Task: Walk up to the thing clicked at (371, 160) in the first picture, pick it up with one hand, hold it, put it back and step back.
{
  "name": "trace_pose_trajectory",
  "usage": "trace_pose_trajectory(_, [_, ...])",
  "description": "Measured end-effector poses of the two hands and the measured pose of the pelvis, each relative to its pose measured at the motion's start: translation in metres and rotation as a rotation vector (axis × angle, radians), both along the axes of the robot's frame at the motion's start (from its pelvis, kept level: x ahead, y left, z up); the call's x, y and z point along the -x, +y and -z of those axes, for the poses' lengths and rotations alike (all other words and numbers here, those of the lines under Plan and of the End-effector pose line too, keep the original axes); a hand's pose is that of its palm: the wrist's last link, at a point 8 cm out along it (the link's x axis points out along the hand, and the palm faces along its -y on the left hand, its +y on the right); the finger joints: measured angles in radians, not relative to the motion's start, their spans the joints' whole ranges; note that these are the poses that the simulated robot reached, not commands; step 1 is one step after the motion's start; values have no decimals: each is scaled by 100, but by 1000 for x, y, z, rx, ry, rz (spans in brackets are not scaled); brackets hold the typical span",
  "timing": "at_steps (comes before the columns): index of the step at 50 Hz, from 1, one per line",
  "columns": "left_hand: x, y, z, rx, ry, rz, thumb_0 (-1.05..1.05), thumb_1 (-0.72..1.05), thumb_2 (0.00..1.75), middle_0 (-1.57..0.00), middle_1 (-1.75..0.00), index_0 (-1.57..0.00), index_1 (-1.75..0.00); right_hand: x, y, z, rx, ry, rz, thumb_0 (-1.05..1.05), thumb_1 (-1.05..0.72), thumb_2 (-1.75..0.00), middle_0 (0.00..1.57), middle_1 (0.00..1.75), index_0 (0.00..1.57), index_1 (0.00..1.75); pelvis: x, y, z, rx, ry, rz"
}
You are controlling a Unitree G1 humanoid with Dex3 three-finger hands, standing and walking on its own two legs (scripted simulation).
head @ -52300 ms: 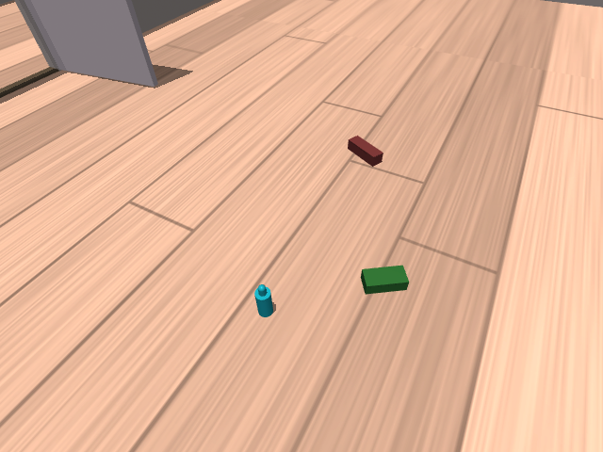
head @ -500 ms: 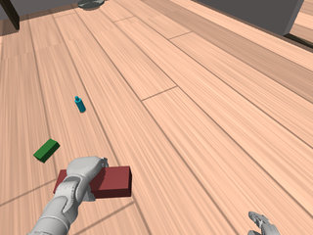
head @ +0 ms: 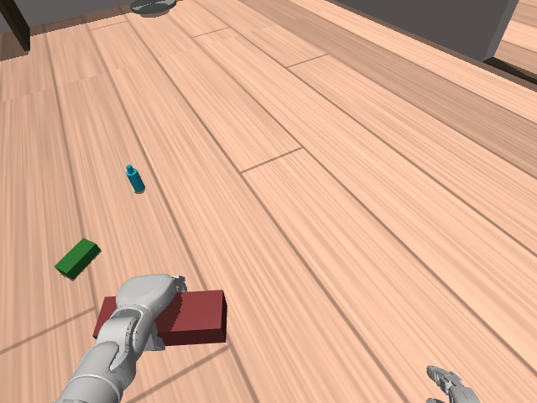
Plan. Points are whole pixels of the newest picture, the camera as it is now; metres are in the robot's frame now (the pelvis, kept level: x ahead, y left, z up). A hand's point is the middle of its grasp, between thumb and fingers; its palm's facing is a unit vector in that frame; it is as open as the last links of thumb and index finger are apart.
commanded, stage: crouch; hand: left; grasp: from above
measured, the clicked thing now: (165, 319) +0.29 +0.21 -0.08
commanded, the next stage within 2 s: lower in 1.72 s
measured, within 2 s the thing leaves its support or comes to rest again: neither
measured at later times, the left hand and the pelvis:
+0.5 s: hand (186, 345) +0.31 +0.23 -0.28, palm faces -0.42 +0.04 -0.91, open 10.0 cm; pelvis -0.04 +0.01 -0.15, yaw +1 degrees
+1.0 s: hand (205, 366) +0.32 +0.23 -0.49, palm faces -0.45 +0.00 -0.89, open 10.0 cm; pelvis -0.07 +0.00 -0.31, yaw +0 degrees
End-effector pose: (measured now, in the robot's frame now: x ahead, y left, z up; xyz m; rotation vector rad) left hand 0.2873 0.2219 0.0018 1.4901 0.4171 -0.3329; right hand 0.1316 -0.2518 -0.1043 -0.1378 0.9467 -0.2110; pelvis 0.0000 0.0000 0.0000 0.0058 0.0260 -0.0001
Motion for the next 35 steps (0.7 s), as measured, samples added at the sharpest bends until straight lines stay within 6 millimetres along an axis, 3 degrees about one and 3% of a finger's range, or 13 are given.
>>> trace_pose_trajectory(7, [6,0,40,-14,31,9,-2,-6,67,-62,-74,-68,-64,10,-6,8,29,49,-17,0,-90,-91,20,30,20,30,7,-2,9,2,54,-12])
trace_pose_trajectory(13, [1,2,94,-46,25,38,-2,-6,67,-62,-74,-68,-63,33,-20,37,81,130,-24,0,-90,-91,20,30,21,30,18,-2,39,14,176,-23])
trace_pose_trajectory(23, [-23,2,200,-80,-38,65,-2,-6,67,-62,-74,-68,-63,91,-32,130,148,272,31,0,-90,-91,20,30,20,30,38,5,128,36,391,-20])
trace_pose_trajectory(29, [-34,4,260,-87,-35,24,-2,-6,67,-61,-75,-68,-63,122,-21,190,131,349,49,0,-90,-91,20,30,20,30,51,8,178,42,478,-17])
trace_pose_trajectory(35, [-35,6,318,-68,14,10,-2,-6,67,-61,-75,-68,-63,136,-8,240,102,385,29,0,-90,-90,20,30,21,30,59,9,222,49,539,-19])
